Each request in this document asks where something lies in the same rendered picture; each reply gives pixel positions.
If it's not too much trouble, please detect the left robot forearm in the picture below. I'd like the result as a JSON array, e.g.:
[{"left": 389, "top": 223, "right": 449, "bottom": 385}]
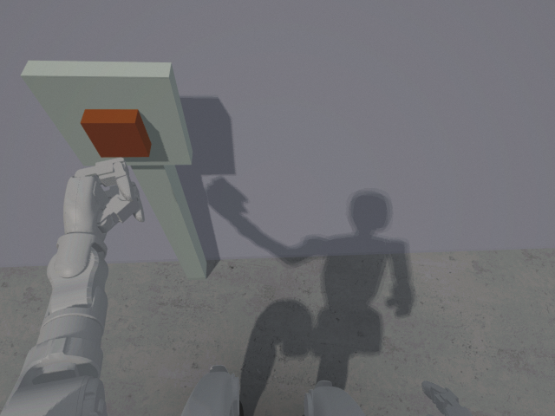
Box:
[{"left": 0, "top": 232, "right": 108, "bottom": 416}]

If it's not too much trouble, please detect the panel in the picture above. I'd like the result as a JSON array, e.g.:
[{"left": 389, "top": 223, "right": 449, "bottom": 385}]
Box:
[{"left": 21, "top": 61, "right": 207, "bottom": 280}]

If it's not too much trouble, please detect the robot left shin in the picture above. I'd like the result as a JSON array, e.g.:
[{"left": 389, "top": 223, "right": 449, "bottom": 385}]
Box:
[{"left": 209, "top": 365, "right": 228, "bottom": 373}]

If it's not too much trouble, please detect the button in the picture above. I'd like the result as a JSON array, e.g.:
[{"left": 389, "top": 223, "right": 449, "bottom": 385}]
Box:
[{"left": 81, "top": 109, "right": 152, "bottom": 158}]

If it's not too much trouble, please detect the left robot upper arm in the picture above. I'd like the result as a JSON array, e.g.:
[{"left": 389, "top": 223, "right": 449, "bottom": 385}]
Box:
[{"left": 4, "top": 375, "right": 108, "bottom": 416}]

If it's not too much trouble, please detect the robot right shin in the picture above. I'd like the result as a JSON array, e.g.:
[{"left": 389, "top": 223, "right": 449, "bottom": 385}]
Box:
[{"left": 313, "top": 380, "right": 332, "bottom": 391}]

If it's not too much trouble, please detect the robot right hand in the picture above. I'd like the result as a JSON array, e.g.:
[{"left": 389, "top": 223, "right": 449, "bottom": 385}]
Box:
[{"left": 421, "top": 380, "right": 473, "bottom": 416}]

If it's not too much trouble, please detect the robot shin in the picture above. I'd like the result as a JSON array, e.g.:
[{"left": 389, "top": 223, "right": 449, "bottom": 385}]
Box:
[
  {"left": 209, "top": 365, "right": 228, "bottom": 373},
  {"left": 313, "top": 380, "right": 332, "bottom": 391}
]

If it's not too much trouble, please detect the robot left hand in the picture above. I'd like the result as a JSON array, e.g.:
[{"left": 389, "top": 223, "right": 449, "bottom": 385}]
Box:
[{"left": 63, "top": 157, "right": 145, "bottom": 241}]

